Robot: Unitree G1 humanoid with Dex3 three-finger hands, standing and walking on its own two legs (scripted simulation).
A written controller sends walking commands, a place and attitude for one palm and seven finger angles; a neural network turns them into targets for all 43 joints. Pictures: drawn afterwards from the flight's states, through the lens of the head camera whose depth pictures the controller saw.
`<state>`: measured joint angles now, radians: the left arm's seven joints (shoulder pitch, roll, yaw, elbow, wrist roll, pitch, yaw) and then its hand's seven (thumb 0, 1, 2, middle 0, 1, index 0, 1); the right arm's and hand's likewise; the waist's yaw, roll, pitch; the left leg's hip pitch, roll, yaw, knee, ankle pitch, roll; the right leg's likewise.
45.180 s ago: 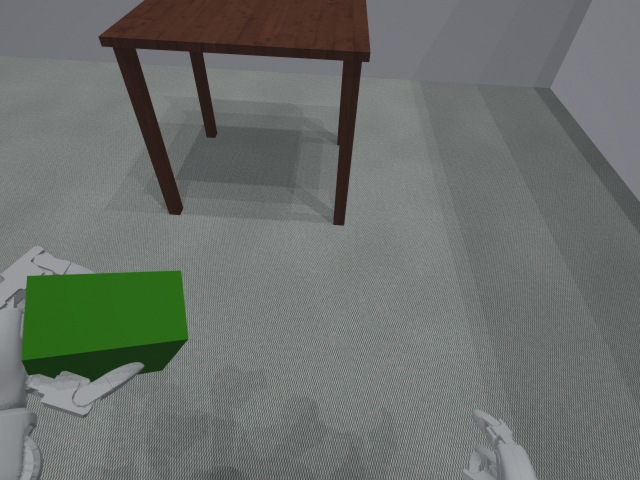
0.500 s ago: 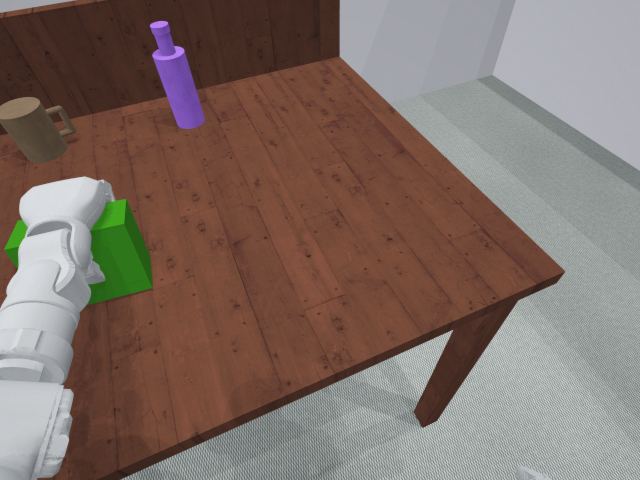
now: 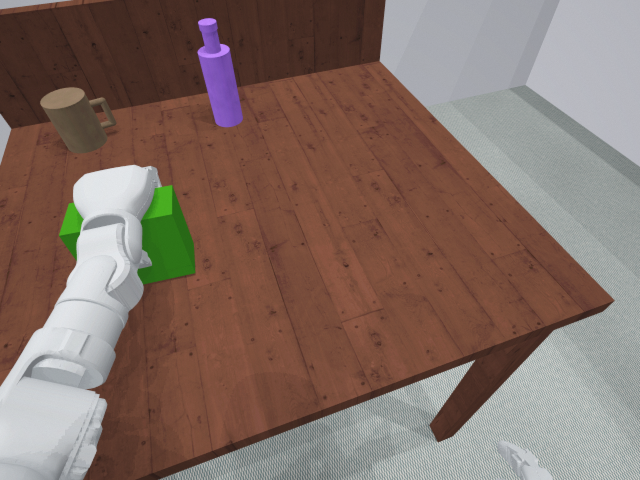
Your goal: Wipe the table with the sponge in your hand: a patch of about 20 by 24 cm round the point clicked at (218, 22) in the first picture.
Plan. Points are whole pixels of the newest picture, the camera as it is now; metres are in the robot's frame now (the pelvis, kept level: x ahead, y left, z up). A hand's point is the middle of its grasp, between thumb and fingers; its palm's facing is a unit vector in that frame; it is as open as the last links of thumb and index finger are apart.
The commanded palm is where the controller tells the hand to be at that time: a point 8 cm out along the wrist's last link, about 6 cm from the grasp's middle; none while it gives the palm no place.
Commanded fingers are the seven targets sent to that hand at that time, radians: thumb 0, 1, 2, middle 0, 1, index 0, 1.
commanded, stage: slide across to the middle lane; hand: left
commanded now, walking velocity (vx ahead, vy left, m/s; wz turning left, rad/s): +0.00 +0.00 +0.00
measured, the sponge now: (140, 249) +0.39 +0.30 +0.05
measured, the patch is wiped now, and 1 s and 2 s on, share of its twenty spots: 0.50 0.60 0.80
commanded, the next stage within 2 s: wipe back along the middle lane in 0.30 s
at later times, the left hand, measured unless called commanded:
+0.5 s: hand (180, 210) +0.42 +0.24 +0.10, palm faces -0.03 -0.02 -1.00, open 10.4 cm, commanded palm +0.39 +0.22 +0.15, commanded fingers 0.00 0.10 1.30 -1.20 -1.60 -1.20 -1.60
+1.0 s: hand (190, 237) +0.38 +0.22 +0.09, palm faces +0.01 -0.03 -1.00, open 10.5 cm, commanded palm +0.33 +0.20 +0.13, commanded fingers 0.00 0.10 1.30 -1.20 -1.60 -1.20 -1.60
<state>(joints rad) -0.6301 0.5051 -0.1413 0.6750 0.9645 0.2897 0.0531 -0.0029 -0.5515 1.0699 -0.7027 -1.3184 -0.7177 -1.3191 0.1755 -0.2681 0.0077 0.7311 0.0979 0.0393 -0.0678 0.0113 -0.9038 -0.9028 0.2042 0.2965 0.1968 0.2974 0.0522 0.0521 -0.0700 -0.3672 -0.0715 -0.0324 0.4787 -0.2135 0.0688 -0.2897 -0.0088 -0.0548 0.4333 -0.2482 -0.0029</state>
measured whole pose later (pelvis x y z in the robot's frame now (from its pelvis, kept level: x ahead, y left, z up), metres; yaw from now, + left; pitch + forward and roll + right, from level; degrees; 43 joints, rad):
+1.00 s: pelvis +0.01 -0.03 +0.00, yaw -1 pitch +4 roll +0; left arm -0.43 0.39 -0.21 0.40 0.98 0.52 0.05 0.00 -0.51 1.07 -0.64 -1.38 -0.66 -1.38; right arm 0.07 -0.28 0.03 0.67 0.10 0.14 -0.03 0.01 -0.90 -0.90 0.20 0.30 0.20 0.30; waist 0.05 0.08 -0.09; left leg -0.29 -0.04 -0.02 0.47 -0.24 0.03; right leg -0.23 0.03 -0.04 0.43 -0.27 -0.03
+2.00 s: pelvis +0.00 -0.03 +0.00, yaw -3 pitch +0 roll +0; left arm -0.07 0.33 -0.33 -0.10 0.99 0.70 0.08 0.01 -0.51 1.06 -0.61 -1.40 -0.66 -1.35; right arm 0.02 -0.27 0.04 0.68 0.11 0.17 0.03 0.01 -0.91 -0.90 0.20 0.30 0.15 0.28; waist 0.08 0.10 -0.09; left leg -0.25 -0.03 0.00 0.52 -0.27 0.03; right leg -0.21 0.03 -0.01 0.53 -0.31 -0.04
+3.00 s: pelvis -0.03 -0.05 -0.01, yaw -1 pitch -2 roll +1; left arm -0.35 0.19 -0.50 0.20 0.94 0.71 0.12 -0.02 -0.54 1.06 -0.66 -1.35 -0.73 -1.28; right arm -0.01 -0.24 0.04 0.73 0.10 0.10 0.04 0.01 -0.90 -0.90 0.20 0.30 0.17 0.28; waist 0.10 0.09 -0.10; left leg -0.26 -0.03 -0.03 0.52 -0.23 0.00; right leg -0.24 0.03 -0.05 0.57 -0.30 -0.07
